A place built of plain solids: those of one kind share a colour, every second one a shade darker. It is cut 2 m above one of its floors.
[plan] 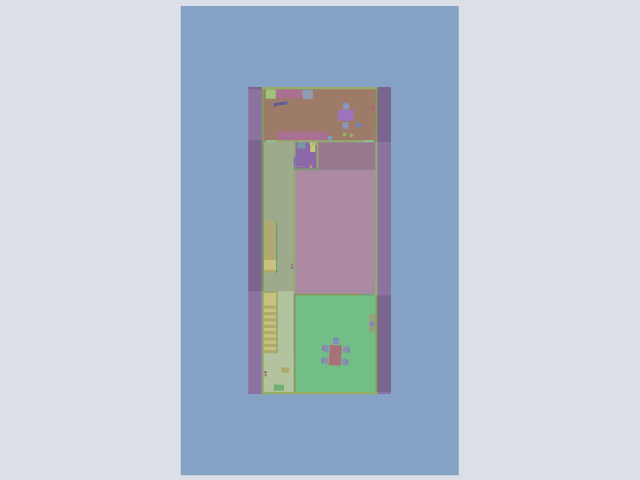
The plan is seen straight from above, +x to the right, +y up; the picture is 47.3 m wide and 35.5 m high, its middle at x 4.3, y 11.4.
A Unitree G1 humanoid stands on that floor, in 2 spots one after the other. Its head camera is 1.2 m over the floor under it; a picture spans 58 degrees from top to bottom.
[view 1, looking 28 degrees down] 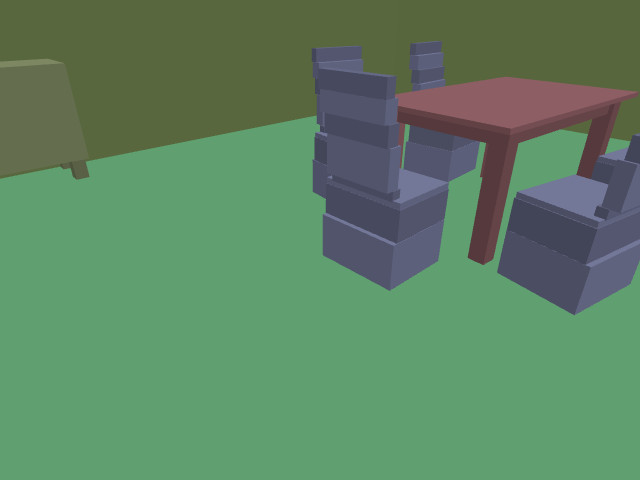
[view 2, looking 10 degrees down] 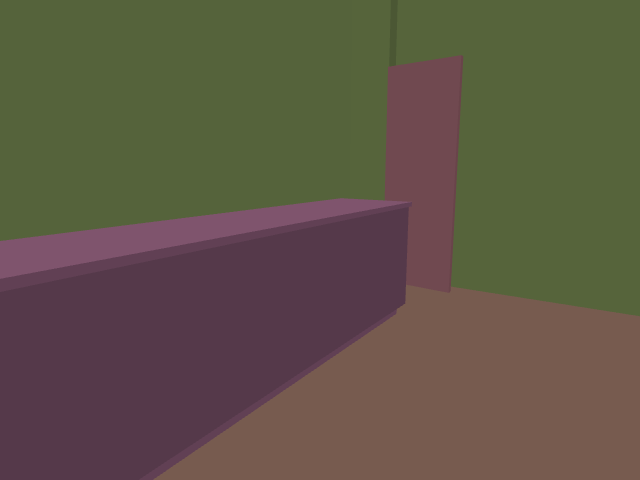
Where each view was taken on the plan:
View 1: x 4.22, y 5.53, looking -43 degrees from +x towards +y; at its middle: floor_shop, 2.56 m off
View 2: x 4.33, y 20.68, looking -146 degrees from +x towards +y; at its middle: counter_run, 2.34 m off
